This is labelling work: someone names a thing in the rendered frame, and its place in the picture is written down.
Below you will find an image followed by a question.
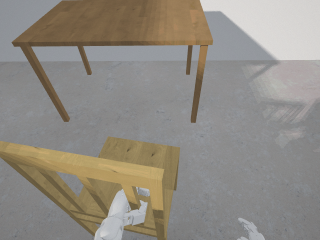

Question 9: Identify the chair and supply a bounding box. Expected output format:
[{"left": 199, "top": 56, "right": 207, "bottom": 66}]
[{"left": 0, "top": 136, "right": 180, "bottom": 240}]

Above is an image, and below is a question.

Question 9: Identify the table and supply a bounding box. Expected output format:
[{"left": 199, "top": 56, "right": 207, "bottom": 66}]
[{"left": 12, "top": 0, "right": 213, "bottom": 123}]

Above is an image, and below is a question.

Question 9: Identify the robot left hand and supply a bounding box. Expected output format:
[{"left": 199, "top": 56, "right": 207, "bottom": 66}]
[{"left": 107, "top": 187, "right": 150, "bottom": 226}]

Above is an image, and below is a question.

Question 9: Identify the robot right hand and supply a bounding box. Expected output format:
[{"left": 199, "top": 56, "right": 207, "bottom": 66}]
[{"left": 237, "top": 218, "right": 265, "bottom": 240}]

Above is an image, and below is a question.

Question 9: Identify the left robot forearm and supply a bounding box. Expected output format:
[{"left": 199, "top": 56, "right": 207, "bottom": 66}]
[{"left": 94, "top": 217, "right": 124, "bottom": 240}]

